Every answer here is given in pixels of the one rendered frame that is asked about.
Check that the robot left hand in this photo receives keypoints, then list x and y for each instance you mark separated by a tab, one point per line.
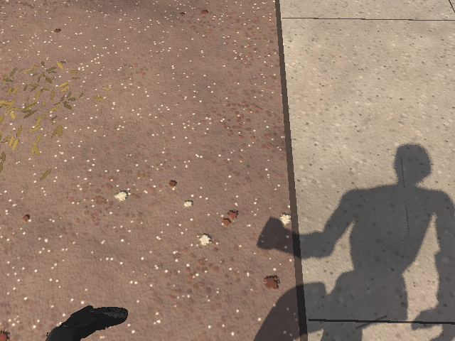
86	321

